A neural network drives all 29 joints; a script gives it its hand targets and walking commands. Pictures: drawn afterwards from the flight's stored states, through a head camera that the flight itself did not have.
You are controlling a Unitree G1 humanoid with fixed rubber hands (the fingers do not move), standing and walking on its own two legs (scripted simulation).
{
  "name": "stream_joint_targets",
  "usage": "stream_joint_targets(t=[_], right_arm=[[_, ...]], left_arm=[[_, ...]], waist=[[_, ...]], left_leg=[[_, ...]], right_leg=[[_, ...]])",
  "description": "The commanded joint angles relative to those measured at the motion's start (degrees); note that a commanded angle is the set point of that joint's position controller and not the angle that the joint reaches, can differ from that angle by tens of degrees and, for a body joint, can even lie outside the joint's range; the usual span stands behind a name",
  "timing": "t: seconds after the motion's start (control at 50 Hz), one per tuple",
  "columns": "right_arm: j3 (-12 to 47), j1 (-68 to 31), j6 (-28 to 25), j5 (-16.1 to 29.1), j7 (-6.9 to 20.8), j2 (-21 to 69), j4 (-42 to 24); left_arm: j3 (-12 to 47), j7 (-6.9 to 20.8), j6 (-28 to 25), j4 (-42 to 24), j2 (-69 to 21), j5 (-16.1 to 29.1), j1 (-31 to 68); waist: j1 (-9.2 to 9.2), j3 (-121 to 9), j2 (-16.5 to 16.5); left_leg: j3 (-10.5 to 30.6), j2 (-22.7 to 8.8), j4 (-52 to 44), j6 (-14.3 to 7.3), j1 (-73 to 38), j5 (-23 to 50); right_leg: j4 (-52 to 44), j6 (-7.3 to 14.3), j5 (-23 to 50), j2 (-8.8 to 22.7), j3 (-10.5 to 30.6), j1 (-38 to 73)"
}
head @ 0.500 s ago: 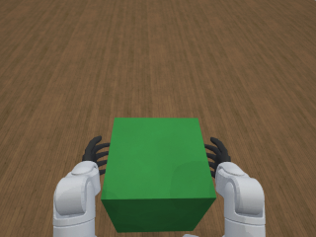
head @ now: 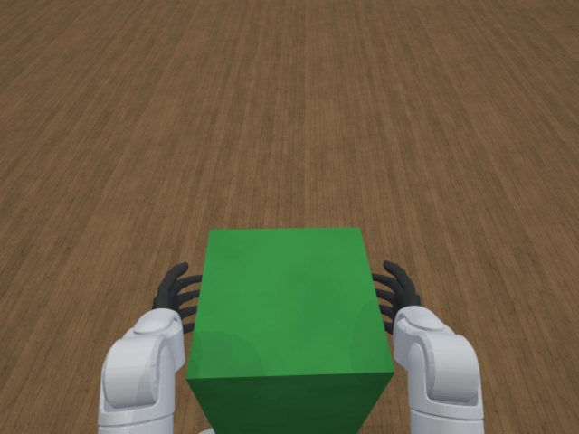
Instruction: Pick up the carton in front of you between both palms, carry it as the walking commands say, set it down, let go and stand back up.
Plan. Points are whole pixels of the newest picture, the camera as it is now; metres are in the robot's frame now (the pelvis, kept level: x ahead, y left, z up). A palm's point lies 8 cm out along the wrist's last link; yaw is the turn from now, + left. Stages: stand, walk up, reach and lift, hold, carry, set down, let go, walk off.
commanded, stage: carry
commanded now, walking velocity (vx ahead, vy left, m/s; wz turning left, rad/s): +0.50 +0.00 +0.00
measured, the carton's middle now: (286, 336) +0.27 +0.00 -0.03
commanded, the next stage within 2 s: none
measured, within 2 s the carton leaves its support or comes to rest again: neither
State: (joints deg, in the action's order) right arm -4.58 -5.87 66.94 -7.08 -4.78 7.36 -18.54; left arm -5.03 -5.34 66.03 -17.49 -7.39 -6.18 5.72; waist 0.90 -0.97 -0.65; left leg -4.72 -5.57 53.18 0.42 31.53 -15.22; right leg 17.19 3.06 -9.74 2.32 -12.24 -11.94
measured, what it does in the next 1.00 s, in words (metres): walks ahead: left foot, then right foot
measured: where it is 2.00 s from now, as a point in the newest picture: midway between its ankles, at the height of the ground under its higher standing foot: (282, 181)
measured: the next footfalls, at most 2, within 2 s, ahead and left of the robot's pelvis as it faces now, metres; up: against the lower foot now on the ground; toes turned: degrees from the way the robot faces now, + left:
left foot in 0.22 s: +0.34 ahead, +0.14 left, +0.00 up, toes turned +9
right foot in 0.70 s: +0.65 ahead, -0.09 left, +0.00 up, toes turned -13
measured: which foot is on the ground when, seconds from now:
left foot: up 0.00-0.20, down 0.22-0.70, up 0.72-1.00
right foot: down 0.00-0.22, up 0.24-0.68, down 0.70-1.00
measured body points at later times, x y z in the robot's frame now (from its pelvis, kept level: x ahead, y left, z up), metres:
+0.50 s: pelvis +0.33 +0.05 +0.00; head +0.36 +0.07 +0.45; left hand +0.62 +0.19 +0.07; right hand +0.60 -0.12 +0.08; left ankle +0.30 +0.13 -0.75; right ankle +0.37 -0.10 -0.69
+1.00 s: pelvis +0.66 -0.01 +0.00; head +0.69 -0.02 +0.45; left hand +0.93 +0.15 +0.06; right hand +0.94 -0.16 +0.05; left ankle +0.73 +0.14 -0.70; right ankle +0.61 -0.09 -0.75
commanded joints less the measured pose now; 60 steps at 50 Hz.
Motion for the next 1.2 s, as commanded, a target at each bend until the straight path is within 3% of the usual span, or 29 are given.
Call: stream_joint_targets(t=[0.0,0.14,0.18,0.2,0.22,0.24,0.26,0.28,0.32,0.36,0.44,0.5,0.6,0.64,0.68,0.7,0.72,0.74,0.76,0.78,0.8,0.84,0.9,0.96,1.06,1.1,1.14,1.16,1.18], right_arm=[[42.6,-25.2,-2.5,23.4,13.7,57.6,-6.8],[41.6,-25.4,0.7,24.3,13.7,50.2,-10.3],[40.4,-24.4,1.9,24.2,13.9,48.6,-8.9],[39.6,-23.9,2.4,24.1,14.1,47.6,-7.8],[38.7,-23.6,2.8,23.6,14.2,46.7,-6.9],[37.7,-24.2,2.6,23.0,14.4,46.2,-4.8],[37.7,-23.9,2.7,23.8,14.5,47.6,-4.3],[37.9,-25.0,2.7,24.1,14.6,49.2,-4.6],[38.6,-28.1,2.1,24.7,14.7,52.8,-5.6],[39.4,-31.0,1.5,25.7,15.0,54.7,-7.3],[39.5,-31.1,1.5,26.5,15.2,53.7,-9.8],[38.8,-27.5,2.3,25.5,15.2,51.7,-7.9],[38.3,-25.4,2.5,23.4,15.3,51.0,-4.4],[38.6,-26.5,2.4,23.3,15.2,51.3,-4.3],[39.1,-27.1,2.3,23.4,15.1,51.2,-4.2],[39.3,-27.7,2.4,23.4,15.2,50.8,-4.6],[40.3,-29.3,2.5,24.0,15.1,51.2,-6.4],[40.5,-29.8,2.1,24.0,15.2,52.1,-5.5],[40.9,-30.2,1.5,24.4,15.2,53.8,-5.3],[41.2,-30.5,0.7,24.8,15.3,55.4,-5.3],[41.6,-30.5,0.1,25.0,15.2,56.6,-5.5],[42.0,-29.7,-0.9,25.1,14.8,57.8,-6.4],[42.2,-26.9,-1.8,24.0,14.0,57.7,-7.2],[42.1,-25.7,-1.6,23.5,13.4,55.8,-8.9],[41.3,-25.6,1.0,23.8,13.4,50.7,-10.3],[40.6,-25.6,2.1,24.1,13.7,49.1,-9.4],[39.6,-25.0,3.0,24.0,14.1,48.2,-7.5],[38.9,-25.0,3.3,23.9,14.2,47.6,-6.7],[37.9,-25.2,3.1,23.0,14.4,46.8,-4.8]], left_arm=[[42.0,16.4,-1.2,-8.3,-56.8,25.3,25.7],[40.3,15.0,1.3,-10.5,-49.5,23.1,24.0],[40.0,14.7,2.6,-10.1,-47.8,22.8,24.6],[39.9,14.5,3.2,-10.0,-46.9,22.6,25.1],[39.7,14.5,3.9,-10.1,-45.6,22.5,26.4],[40.4,14.5,4.8,-11.3,-45.6,23.1,28.1],[40.5,14.7,4.9,-9.7,-46.1,23.0,28.5],[40.7,14.9,4.7,-8.4,-48.0,23.2,29.0],[41.2,15.2,3.8,-7.7,-52.0,23.9,30.6],[41.5,15.0,2.9,-8.2,-54.4,24.3,32.1],[41.7,13.6,2.2,-10.1,-54.6,23.5,31.4],[41.1,13.3,3.0,-8.8,-53.2,22.3,28.1],[40.9,14.5,3.7,-6.0,-52.4,22.7,27.5],[40.8,15.0,3.7,-5.7,-52.5,23.3,28.4],[40.1,15.4,3.5,-4.2,-52.8,23.4,27.5],[39.6,15.6,3.3,-3.3,-52.3,23.0,26.6],[39.5,15.9,2.5,-1.8,-52.6,22.8,26.8],[39.6,15.9,2.0,-2.3,-54.2,23.7,26.3],[39.9,15.9,1.5,-3.2,-55.7,24.1,27.2],[40.2,15.8,0.9,-4.1,-57.2,24.3,28.0],[40.7,15.7,0.4,-5.4,-58.3,24.7,29.0],[41.6,15.7,-0.3,-7.6,-59.0,25.3,29.8],[42.0,15.9,-0.6,-9.0,-57.6,25.5,27.6],[41.9,16.0,-0.3,-10.5,-55.0,25.4,26.4],[40.1,15.2,1.8,-10.6,-50.0,23.5,24.4],[39.6,14.9,2.9,-9.8,-48.5,22.8,24.4],[39.4,14.7,3.8,-9.2,-47.3,22.6,25.6],[39.3,14.7,4.2,-9.0,-46.5,22.4,26.5],[39.8,14.7,5.0,-10.4,-46.2,23.0,28.6]], waist=[[-0.11,-17.8,8.1],[0.19,-12.0,10.0],[-0.98,-13.9,8.2],[-1.82,-17.0,5.3],[-3.1,-20.0,-3.2],[-2.92,-22.9,-18.4],[-2.71,-21.6,-16.7],[-2.78,-21.5,-12.6],[-2.31,-20.7,-3.3],[-1.86,-21.1,-4.7],[-1.73,-19.0,-6.7],[-1.84,-15.9,-7.0],[-2.09,-10.9,-8.1],[-1.58,-11.2,-8.7],[0.07,-17.1,-4.6],[1.1,-20.9,4.0],[0.92,-24.2,19.5],[0.6,-23.3,17.3],[0.65,-23.1,13.1],[0.51,-23.2,6.4],[0.36,-22.2,3.7],[-0.02,-22.5,5.6],[-0.05,-20.5,7.1],[-0.01,-17.2,7.8],[0.28,-12.4,9.7],[0.12,-11.6,10.0],[-1.41,-15.2,7.3],[-2.66,-18.6,3.4],[-3.11,-23.3,-11.6]], left_leg=[[-1.8,-0.6,-10.5,1.1,3.3,4.8],[-6.6,1.6,-25.8,-0.8,-3.2,13.7],[-10.6,4.5,-29.9,-1.4,-14.8,11.9],[-11.1,5.4,-29.1,-1.6,-26.6,8.4],[3.5,-4.7,-33.2,-3.2,-35.7,1.1],[29.1,-18.1,-38.4,-11.7,-47.4,-0.4],[32.0,-19.6,-40.5,-13.4,-47.7,10.5],[25.2,-17.8,-38.2,-12.7,-46.5,19.7],[15.9,-15.1,-37.7,-8.9,-41.5,25.0],[10.2,-13.2,-40.2,-6.8,-38.1,20.3],[4.6,-11.6,-43.4,-8.4,-38.4,16.6],[0.7,-9.6,-43.5,-7.9,-38.8,20.2],[-3.5,-8.4,-41.6,-5.9,-39.4,28.6],[-5.3,-8.1,-36.6,-4.8,-39.0,33.8],[-9.8,-4.3,-19.2,-2.1,-30.7,34.1],[-9.6,-1.6,-4.3,0.1,-19.7,20.6],[-5.7,6.0,10.9,2.0,-1.1,-4.0],[1.9,5.1,19.5,0.4,4.9,-11.8],[4.0,2.5,22.1,-1.1,6.2,-11.1],[5.1,0.3,20.1,-1.8,6.1,-8.2],[5.3,-1.3,15.5,-1.9,4.9,-5.1],[3.5,-1.3,7.9,-1.4,2.0,-1.7],[0.7,-0.7,-2.1,0.0,3.3,0.1],[-2.3,-0.1,-13.0,0.9,3.7,5.4],[-6.3,1.9,-23.7,-0.3,-0.5,13.3],[-7.7,2.5,-26.3,-1.3,-4.7,13.3],[-12.1,6.5,-29.6,-1.7,-20.8,10.0],[-6.8,2.3,-29.1,-2.1,-32.8,6.4],[19.9,-13.5,-34.3,-9.7,-44.3,-0.7]], right_leg=[[-7.6,5.0,11.5,13.8,9.8,17.9],[-3.9,1.7,19.5,12.0,4.2,18.9],[6.1,-0.3,25.0,10.1,0.4,16.0],[15.7,-1.7,24.3,8.0,-1.2,10.0],[29.4,-3.8,11.5,5.4,-1.6,0.5],[44.7,-6.0,-8.4,-1.9,1.1,-17.8],[53.2,-4.7,-18.5,-1.4,8.1,-25.1],[56.6,-3.0,-17.7,1.0,10.7,-26.7],[50.7,-1.8,-11.0,4.9,12.4,-25.8],[43.9,-2.2,-7.0,4.8,10.9,-22.5],[32.5,-4.1,-2.6,4.1,7.2,-24.6],[22.1,-4.5,2.1,3.5,4.5,-24.1],[11.2,-2.9,8.3,1.4,0.9,-19.4],[9.0,-1.9,7.3,0.3,-0.8,-13.1],[7.1,-1.4,2.7,-2.6,-3.6,7.0],[3.2,1.0,-4.1,8.6,13.5,17.4],[-2.2,9.1,-5.8,21.8,38.1,30.0],[-4.2,10.3,4.3,22.6,39.9,29.2],[-1.7,9.7,13.6,20.8,32.9,27.6],[-0.6,8.3,17.8,19.7,27.8,25.4],[-1.7,6.4,17.7,18.6,23.9,22.1],[-4.3,4.6,13.1,16.9,18.4,19.5],[-7.0,5.7,11.4,15.8,13.9,19.3],[-7.1,5.1,14.3,13.6,9.2,19.5],[-5.6,2.7,21.1,11.9,4.5,19.3],[-2.0,1.4,25.3,11.7,3.1,19.6],[11.5,-1.1,29.4,8.6,-1.4,14.0],[22.5,-2.5,20.6,7.2,-1.4,5.5],[40.6,-5.4,6.5,1.3,-0.5,-10.4]])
